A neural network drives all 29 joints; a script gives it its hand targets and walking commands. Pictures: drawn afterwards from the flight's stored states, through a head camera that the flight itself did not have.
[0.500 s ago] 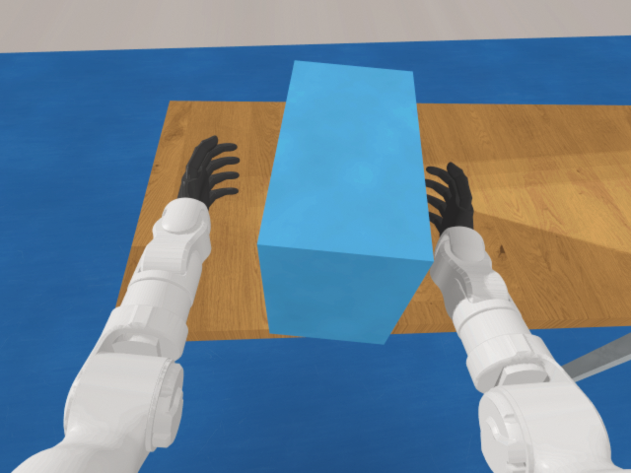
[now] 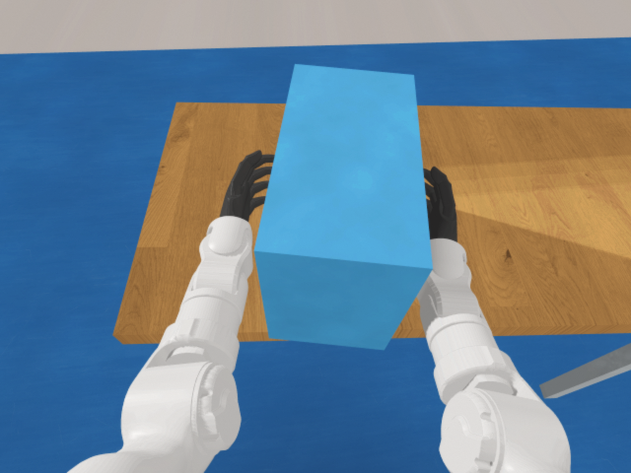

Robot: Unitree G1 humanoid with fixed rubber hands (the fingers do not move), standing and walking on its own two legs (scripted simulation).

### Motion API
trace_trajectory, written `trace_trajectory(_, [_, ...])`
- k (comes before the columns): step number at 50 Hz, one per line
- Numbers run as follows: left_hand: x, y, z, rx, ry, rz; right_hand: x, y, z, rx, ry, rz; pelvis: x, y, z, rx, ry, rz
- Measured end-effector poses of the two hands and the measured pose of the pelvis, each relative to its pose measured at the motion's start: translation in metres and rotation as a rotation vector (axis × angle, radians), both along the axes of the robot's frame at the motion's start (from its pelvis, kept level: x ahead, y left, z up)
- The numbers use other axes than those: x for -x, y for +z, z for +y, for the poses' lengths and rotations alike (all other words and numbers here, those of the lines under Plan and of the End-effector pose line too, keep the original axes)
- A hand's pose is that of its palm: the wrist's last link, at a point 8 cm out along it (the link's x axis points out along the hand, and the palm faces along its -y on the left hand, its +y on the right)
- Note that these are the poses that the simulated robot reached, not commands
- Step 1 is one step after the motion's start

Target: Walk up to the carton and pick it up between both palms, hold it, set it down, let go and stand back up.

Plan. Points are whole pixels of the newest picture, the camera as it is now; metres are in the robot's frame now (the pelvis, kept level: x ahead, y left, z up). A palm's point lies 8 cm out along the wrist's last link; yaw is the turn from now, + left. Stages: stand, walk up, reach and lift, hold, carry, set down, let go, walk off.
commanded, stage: reach and lift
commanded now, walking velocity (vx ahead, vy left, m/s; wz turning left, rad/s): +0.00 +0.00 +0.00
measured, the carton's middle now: (340, 209) +0.46 -0.03 +0.05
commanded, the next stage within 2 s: none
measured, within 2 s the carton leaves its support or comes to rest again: leaves its support in 1.84 s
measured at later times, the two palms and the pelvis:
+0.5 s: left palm (239, 213) +0.45 +0.10 +0.06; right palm (437, 232) +0.40 -0.15 +0.06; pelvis +0.00 +0.00 +0.00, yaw +0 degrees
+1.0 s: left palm (240, 214) +0.45 +0.10 +0.06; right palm (437, 233) +0.40 -0.15 +0.06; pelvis +0.00 +0.00 +0.00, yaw +0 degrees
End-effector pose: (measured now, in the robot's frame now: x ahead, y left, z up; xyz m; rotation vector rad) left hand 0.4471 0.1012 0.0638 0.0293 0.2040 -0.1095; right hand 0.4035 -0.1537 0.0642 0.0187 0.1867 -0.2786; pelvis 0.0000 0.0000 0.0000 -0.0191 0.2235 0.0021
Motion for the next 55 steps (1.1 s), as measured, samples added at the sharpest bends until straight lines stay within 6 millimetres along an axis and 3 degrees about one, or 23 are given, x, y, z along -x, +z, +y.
trace_trajectory(55, [0.0017, -0.0033, -0.0014, 0.021, 0.029, -0.018, 0.0015, -0.0026, 0.0013, -0.038, -0.02, -0.013, -0.0018, 0.0008, -0.0017, -0.002, 0.0, 0.006])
